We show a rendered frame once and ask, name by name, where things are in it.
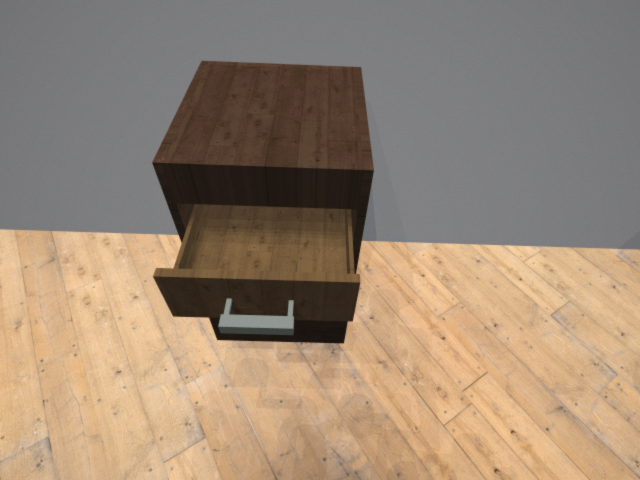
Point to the drawer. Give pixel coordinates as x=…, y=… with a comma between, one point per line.
x=261, y=257

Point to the handle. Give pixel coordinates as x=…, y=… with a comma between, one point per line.
x=256, y=324

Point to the cabinet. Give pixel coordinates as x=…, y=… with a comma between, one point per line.
x=275, y=135

